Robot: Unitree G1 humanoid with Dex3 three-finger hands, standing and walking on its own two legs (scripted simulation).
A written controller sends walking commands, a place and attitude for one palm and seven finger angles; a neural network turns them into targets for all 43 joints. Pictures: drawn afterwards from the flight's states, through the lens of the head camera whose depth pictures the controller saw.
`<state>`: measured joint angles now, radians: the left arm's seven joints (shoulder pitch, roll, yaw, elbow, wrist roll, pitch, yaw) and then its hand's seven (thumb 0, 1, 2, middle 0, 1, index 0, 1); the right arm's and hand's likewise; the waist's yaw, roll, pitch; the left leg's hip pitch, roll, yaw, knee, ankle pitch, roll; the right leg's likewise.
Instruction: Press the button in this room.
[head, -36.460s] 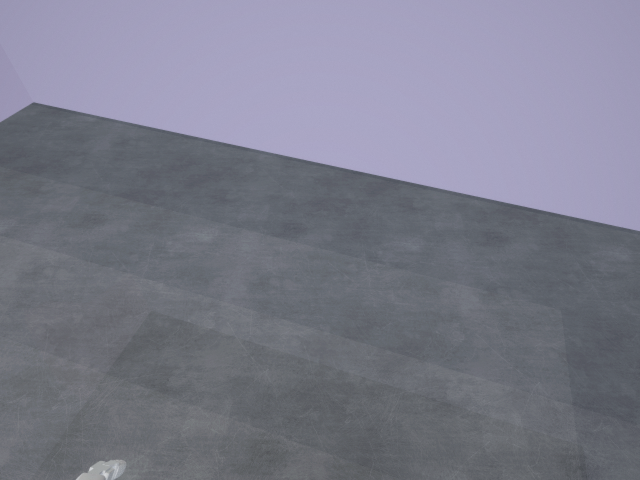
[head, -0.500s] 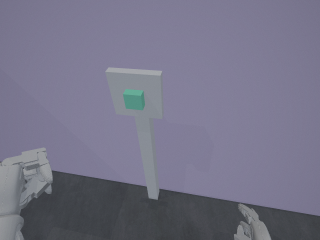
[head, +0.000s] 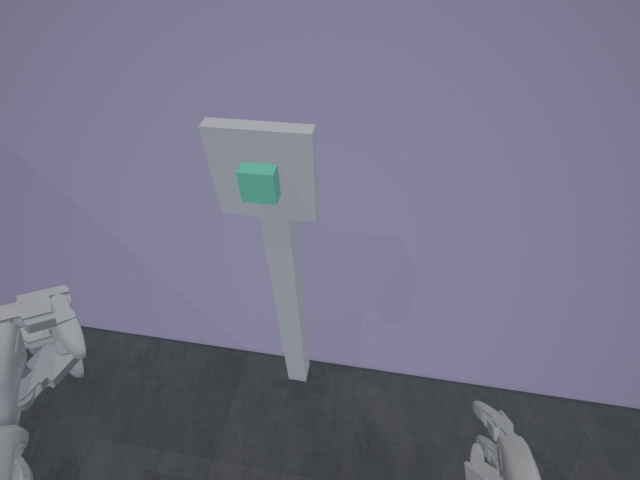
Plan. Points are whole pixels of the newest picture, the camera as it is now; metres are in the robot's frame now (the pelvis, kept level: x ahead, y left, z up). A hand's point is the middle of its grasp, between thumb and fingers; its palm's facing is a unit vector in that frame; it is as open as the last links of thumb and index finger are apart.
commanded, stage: step back with the hand held close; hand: left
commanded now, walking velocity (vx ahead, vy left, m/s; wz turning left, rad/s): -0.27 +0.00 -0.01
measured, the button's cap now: (259, 182) +0.55 +0.16 +0.08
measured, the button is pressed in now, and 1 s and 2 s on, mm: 0 0 0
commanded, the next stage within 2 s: stop stepping back and stand still in 1.16 s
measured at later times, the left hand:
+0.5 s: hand (48, 399) +0.14 +0.25 +0.15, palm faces +0.36 -0.80 -0.47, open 3.1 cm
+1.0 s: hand out of the picture +0.07 +0.23 +0.16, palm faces +0.27 -0.82 -0.50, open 3.1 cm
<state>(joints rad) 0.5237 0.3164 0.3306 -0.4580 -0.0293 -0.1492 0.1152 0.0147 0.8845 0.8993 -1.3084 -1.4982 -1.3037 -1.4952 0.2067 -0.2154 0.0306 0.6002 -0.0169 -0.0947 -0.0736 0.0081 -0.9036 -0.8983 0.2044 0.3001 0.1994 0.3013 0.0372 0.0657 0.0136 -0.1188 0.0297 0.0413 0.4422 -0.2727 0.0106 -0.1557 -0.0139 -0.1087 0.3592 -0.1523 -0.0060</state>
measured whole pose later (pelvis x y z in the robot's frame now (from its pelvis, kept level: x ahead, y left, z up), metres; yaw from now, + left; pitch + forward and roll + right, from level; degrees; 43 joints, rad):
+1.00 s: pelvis -0.12 +0.01 -0.02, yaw +0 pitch +2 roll -2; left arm 0.64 0.43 0.38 -0.65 -0.03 -0.26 0.11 0.02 0.88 0.90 -1.31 -1.50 -1.30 -1.49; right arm 0.12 -0.18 0.01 0.55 -0.02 -0.08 -0.06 0.01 -0.90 -0.90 0.21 0.30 0.20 0.30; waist 0.00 0.00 0.03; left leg -0.47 0.02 0.02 0.55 -0.13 0.03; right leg -0.34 0.07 0.02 0.55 -0.24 -0.01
